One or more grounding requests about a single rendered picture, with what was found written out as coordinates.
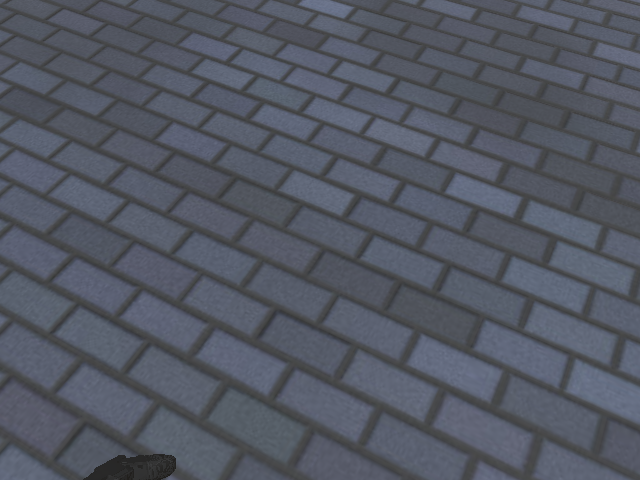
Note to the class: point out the left robot hand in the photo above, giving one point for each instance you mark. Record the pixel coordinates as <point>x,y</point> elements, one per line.
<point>148,467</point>

